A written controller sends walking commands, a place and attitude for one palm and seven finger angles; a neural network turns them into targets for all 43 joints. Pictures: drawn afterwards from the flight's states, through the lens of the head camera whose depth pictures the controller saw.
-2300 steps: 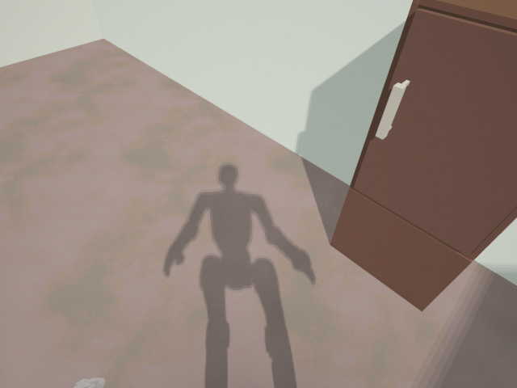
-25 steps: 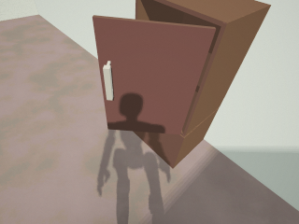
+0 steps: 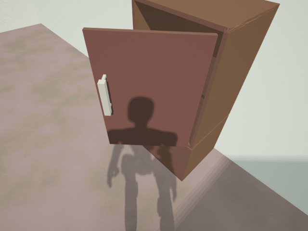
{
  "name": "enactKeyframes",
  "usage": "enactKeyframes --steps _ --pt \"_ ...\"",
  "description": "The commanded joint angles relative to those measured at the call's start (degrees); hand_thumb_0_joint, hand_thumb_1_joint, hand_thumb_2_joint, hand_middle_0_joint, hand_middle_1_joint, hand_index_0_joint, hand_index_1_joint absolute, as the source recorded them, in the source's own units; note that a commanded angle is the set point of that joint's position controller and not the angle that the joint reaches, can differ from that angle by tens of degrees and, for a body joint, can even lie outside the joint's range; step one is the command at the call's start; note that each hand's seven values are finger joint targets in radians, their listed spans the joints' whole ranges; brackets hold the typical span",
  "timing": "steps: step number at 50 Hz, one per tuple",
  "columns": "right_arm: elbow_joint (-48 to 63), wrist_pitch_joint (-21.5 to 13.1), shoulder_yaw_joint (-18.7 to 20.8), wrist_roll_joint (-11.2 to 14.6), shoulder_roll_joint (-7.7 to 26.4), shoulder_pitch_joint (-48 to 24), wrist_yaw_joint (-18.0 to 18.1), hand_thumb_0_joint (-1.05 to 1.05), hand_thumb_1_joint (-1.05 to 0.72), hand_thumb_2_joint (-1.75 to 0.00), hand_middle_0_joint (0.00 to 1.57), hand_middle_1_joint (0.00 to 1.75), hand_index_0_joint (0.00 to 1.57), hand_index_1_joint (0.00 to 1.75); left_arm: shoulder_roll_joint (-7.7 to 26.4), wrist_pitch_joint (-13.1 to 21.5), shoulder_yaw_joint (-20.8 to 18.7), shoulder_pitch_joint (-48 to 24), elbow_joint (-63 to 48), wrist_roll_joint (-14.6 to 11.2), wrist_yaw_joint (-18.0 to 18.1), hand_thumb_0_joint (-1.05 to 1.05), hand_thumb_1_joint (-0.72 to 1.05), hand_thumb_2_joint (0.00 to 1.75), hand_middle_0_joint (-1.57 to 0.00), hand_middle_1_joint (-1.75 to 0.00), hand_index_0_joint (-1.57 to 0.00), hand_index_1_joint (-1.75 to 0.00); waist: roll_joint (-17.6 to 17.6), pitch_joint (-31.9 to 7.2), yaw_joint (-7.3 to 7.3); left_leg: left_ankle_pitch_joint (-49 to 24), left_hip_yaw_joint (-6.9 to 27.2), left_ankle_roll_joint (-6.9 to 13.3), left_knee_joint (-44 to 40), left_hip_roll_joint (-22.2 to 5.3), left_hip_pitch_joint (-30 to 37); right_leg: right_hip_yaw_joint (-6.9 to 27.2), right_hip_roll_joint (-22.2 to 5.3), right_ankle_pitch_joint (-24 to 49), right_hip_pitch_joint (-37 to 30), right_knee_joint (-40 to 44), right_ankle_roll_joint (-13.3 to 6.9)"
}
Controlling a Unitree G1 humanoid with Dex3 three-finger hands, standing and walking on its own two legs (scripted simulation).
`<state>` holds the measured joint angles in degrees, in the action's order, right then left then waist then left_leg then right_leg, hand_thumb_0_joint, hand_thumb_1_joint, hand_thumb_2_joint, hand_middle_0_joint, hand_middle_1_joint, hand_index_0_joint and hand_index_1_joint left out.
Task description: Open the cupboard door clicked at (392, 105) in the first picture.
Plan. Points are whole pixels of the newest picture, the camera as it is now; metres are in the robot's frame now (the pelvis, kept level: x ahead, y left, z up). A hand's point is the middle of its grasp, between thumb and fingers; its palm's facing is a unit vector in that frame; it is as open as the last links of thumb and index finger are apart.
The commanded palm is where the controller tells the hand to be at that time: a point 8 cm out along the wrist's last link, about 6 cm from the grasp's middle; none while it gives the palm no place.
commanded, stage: come to a stop and stand still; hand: left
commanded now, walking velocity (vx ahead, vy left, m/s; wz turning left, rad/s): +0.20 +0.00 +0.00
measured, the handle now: (106, 95) +0.58 +0.22 +0.01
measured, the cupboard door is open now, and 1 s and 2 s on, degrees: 44 44 44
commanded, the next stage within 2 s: none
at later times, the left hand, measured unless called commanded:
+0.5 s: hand out of the picture +0.03 +0.20 -0.19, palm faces +0.03 -0.98 -0.19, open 7.3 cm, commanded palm none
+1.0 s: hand out of the picture -0.04 +0.17 -0.18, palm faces +0.08 -0.99 -0.12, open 7.4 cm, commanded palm none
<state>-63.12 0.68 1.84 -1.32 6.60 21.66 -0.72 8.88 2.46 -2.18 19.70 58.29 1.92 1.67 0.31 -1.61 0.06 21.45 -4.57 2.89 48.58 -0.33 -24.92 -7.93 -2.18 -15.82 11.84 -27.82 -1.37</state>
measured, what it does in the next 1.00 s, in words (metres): steps on the spot: left foot, then right foot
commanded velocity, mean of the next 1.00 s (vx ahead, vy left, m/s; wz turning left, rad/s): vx -0.01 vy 0.01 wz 0.00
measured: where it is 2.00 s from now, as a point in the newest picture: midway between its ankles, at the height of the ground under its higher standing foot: outside the picture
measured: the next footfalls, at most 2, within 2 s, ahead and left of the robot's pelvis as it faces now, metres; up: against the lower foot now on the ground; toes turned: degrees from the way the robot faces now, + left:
left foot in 0.20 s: +0.16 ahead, +0.12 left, +0.00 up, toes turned +7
right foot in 0.58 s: +0.02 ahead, -0.10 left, +0.00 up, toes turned -5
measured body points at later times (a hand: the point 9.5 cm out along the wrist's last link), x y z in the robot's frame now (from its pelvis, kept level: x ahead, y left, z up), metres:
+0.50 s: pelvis +0.01 +0.03 -0.01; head +0.05 +0.04 +0.44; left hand +0.03 +0.26 -0.17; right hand +0.12 -0.19 -0.15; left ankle +0.13 +0.12 -0.74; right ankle -0.02 -0.10 -0.70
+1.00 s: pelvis -0.01 +0.02 +0.00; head +0.00 +0.04 +0.45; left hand -0.04 +0.22 -0.17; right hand -0.03 -0.21 -0.15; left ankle -0.02 +0.11 -0.74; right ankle -0.02 -0.10 -0.74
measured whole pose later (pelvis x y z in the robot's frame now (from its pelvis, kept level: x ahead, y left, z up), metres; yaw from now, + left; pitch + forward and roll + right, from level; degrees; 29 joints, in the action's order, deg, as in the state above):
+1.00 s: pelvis -0.01 +0.02 +0.00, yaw +1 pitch +0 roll +1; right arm -61.6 0.0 0.3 -1.1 7.1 21.3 1.4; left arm 8.3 -1.0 -1.5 20.5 61.6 1.5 0.9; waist 4.1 0.2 1.2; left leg 15.4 -5.0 2.2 27.1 0.8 -11.9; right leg -5.1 -3.2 -18.4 13.1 -30.3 -1.0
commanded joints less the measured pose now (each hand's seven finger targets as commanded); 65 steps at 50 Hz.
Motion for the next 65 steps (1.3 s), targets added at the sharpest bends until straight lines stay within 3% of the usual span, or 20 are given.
enactKeyframes --steps 1,8,11,15,20,26,28,30,33,35,40,43,46,49,50,51,52,54,58,65 --pt "5.7 -2.0 0.9 -0.1 2.7 -3.3 -0.7 0.0 -0.9 -0.9 0.2 0.3 0.2 0.3 4.5 1.6 -0.7 5.1 -0.5 -0.3 0.4 0.0 0.9 0.9 -0.2 -0.3 -0.2 -0.3 6.7 10.3 -0.37 -4.0 1.5 -1.0 7.8 -4.2 -13.3 13.1 -15.5 -3.8 -1.5 19.5 -7.6" --pt "4.8 -2.7 -0.8 0.5 1.9 -0.9 0.9 0.0 -0.9 -0.9 0.2 0.3 0.2 0.3 5.5 -0.3 -0.2 6.3 0.8 -0.5 0.6 0.0 0.9 0.9 -0.2 -0.3 -0.2 -0.3 5.1 4.0 -0.61 -17.5 -2.0 -3.4 -21.3 -1.3 12.2 4.4 -8.7 20.5 1.5 3.5 -3.5" --pt "5.7 -2.5 0.7 0.9 11.6 0.4 2.5 0.0 -0.9 -0.9 0.2 0.3 0.2 0.3 1.6 -1.9 0.6 10.6 0.8 -1.3 1.1 0.0 0.9 0.9 -0.2 -0.3 -0.2 -0.3 -10.8 -2.5 0.48 -53.8 13.6 5.4 -24.2 -19.0 20.0 2.0 -2.6 -9.8 4.8 -6.2 2.4" --pt "6.4 -1.8 0.8 0.7 10.0 -5.1 3.6 0.0 -0.9 -0.9 0.2 0.3 0.2 0.3 2.6 -3.6 0.4 8.1 0.7 -0.6 1.0 0.0 0.9 0.9 -0.2 -0.3 -0.2 -0.3 -15.0 1.6 0.35 -47.5 13.7 8.3 -29.7 -18.7 12.2 5.7 -2.3 -15.8 6.0 -19.7 1.6" --pt "7.8 -1.1 2.6 0.4 11.6 -7.0 4.0 0.0 -0.9 -0.9 0.2 0.3 0.2 0.3 1.9 -4.7 -0.5 5.4 -1.2 -0.2 0.3 0.0 0.9 0.9 -0.2 -0.3 -0.2 -0.3 -4.5 -4.8 -0.32 -38.4 12.0 10.0 -28.7 -19.5 16.1 6.9 -0.5 -12.7 10.8 -27.3 2.4" --pt "8.9 0.2 3.1 -0.8 11.0 -10.9 2.6 0.0 -0.9 -0.9 0.2 0.3 0.2 0.3 0.7 -4.9 -1.0 8.7 -1.3 -0.2 -0.2 0.0 0.9 0.9 -0.2 -0.3 -0.2 -0.3 -8.3 -2.3 1.64 3.8 11.0 4.6 -36.0 -15.4 2.4 2.9 0.7 -10.0 -1.8 -9.7 0.9" --pt "9.4 1.3 3.0 -0.5 9.3 -12.3 1.9 0.0 -0.9 -0.9 0.2 0.3 0.2 0.3 2.1 -4.6 -1.4 15.3 1.0 0.1 -0.2 0.0 0.9 0.9 -0.2 -0.3 -0.2 -0.3 -1.0 0.2 4.41 13.9 5.9 -0.4 -31.3 -8.7 -6.7 2.4 0.8 -6.5 -10.2 4.8 0.2" --pt "11.4 2.7 2.0 0.2 3.4 -12.7 1.0 0.0 -0.9 -0.9 0.2 0.3 0.2 0.3 9.1 -3.9 -1.3 6.6 -2.9 0.6 0.5 0.0 0.9 0.9 -0.2 -0.3 -0.2 -0.3 20.2 8.0 2.3 6.2 0.2 -4.8 -4.2 0.2 -7.7 28.9 -19.4 -36.5 10.1 27.2 -7.3" --pt "7.5 2.0 2.2 -0.7 5.0 -7.2 0.1 0.0 -0.9 -0.9 0.2 0.3 0.2 0.3 6.7 -1.6 -1.1 -5.1 -6.0 -0.5 0.5 0.0 0.9 0.9 -0.2 -0.3 -0.2 -0.3 9.7 9.8 -2.3 -5.2 3.0 -3.5 7.5 -1.6 -2.6 18.9 -12.5 -18.9 13.9 23.2 -5.1" --pt "6.8 0.9 1.8 -0.3 4.9 -4.9 -0.2 0.0 -0.9 -0.9 0.2 0.3 0.2 0.3 6.9 -0.6 -1.1 -1.5 -5.0 -0.4 0.1 0.0 0.9 0.9 -0.2 -0.3 -0.2 -0.3 6.5 8.9 -1.17 -5.5 1.2 -3.8 3.6 -1.6 -4.0 14.6 -11.4 -9.6 5.9 20.0 -5.1" --pt "8.0 -0.6 0.9 0.1 4.8 -7.1 0.3 0.0 -0.9 -0.9 0.2 0.3 0.2 0.3 9.3 -0.8 -1.8 5.4 -2.1 0.2 -0.3 0.0 0.9 0.9 -0.2 -0.3 -0.2 -0.3 7.1 7.2 3.17 1.3 -0.5 -3.6 -12.0 -0.7 -0.4 16.5 -14.4 -4.9 -3.1 16.2 -8.4" --pt "5.3 -1.4 -0.1 0.2 4.1 0.1 1.3 0.0 -0.9 -0.9 0.2 0.3 0.2 0.3 7.9 -1.6 -1.6 2.9 -1.3 -0.6 -0.4 0.0 0.9 0.9 -0.2 -0.3 -0.2 -0.3 5.3 5.2 0.41 -6.6 0.0 -2.6 -26.5 0.0 14.0 12.8 -10.0 -4.7 3.2 9.9 -5.6" --pt "4.3 -2.0 0.5 0.1 10.4 4.0 2.5 0.0 -0.9 -0.9 0.2 0.3 0.2 0.3 1.4 -1.7 0.0 3.5 -1.5 -0.9 -0.7 0.0 0.9 0.9 -0.2 -0.3 -0.2 -0.3 -10.4 2.4 0.52 -12.3 15.5 3.8 -33.2 -14.4 17.9 2.7 -1.8 -6.3 8.6 -2.9 -0.2" --pt "3.3 -2.0 -0.8 0.2 7.1 0.2 3.1 0.0 -0.9 -0.9 0.2 0.3 0.2 0.3 1.2 -2.0 0.5 1.5 0.4 -0.6 -0.6 0.0 0.9 0.9 -0.2 -0.3 -0.2 -0.3 -10.7 6.2 1.39 -12.2 12.2 3.7 -34.8 -11.0 10.2 3.4 -2.0 -2.7 2.6 -1.4 0.1" --pt "7.8 -1.4 -0.7 0.2 11.2 -5.3 1.9 0.0 -0.9 -0.9 0.2 0.3 0.2 0.3 10.0 -0.6 2.2 5.5 -0.7 -0.5 0.2 0.0 0.9 0.9 -0.2 -0.3 -0.2 -0.3 -9.3 12.1 1.48 -2.6 5.7 0.4 -28.3 -3.9 2.4 4.8 -1.4 -2.0 -0.1 4.6 0.0" --pt "9.9 -2.2 -0.9 -0.1 6.4 -7.5 1.6 0.0 -0.9 -0.9 0.2 0.3 0.2 0.3 6.1 -0.2 1.5 9.4 0.0 -0.6 1.0 0.0 0.9 0.9 -0.2 -0.3 -0.2 -0.3 1.7 9.4 3.79 -1.8 4.5 -1.4 -18.4 -1.7 1.4 13.1 -6.3 -0.9 2.2 7.0 -0.6" --pt "9.5 -2.2 -0.3 0.1 5.2 -4.9 1.6 0.0 -0.9 -0.9 0.2 0.3 0.2 0.3 7.4 0.1 1.0 7.5 0.7 -0.3 1.2 0.0 0.9 0.9 -0.2 -0.3 -0.2 -0.3 4.2 5.5 0.55 -3.3 3.8 -1.9 -16.3 -1.4 4.1 17.3 -10.8 -1.8 2.1 9.9 -2.8" --pt "7.6 -2.2 -0.3 0.1 5.7 -0.3 1.5 0.0 -0.9 -0.9 0.2 0.3 0.2 0.3 7.4 0.4 1.1 2.6 -1.2 -0.8 1.2 0.0 0.9 0.9 -0.2 -0.3 -0.2 -0.3 4.6 1.3 -2.15 -8.1 4.9 -1.5 -17.6 -2.0 10.5 14.4 -9.0 -3.1 4.6 8.6 -3.2" --pt "6.0 -3.2 0.4 0.6 8.8 -0.2 2.3 0.0 -0.9 -0.9 0.2 0.3 0.2 0.3 6.1 0.0 1.0 3.4 -1.7 -0.8 1.6 0.0 0.9 0.9 -0.2 -0.3 -0.2 -0.3 -0.9 -0.4 -0.69 -25.3 6.9 0.5 -20.3 -5.4 11.7 7.1 -4.1 14.6 -1.1 -0.3 -0.7" --pt "5.7 -3.2 0.9 0.5 11.8 -2.4 3.1 0.0 -0.9 -0.9 0.2 0.3 0.2 0.3 7.7 -1.2 0.2 1.9 -2.1 -0.9 1.7 0.0 0.9 0.9 -0.2 -0.3 -0.2 -0.3 -3.2 2.3 0.12 -38.1 6.4 0.5 -22.4 -6.4 13.2 5.5 -3.3 15.8 -3.0 -1.5 0.0"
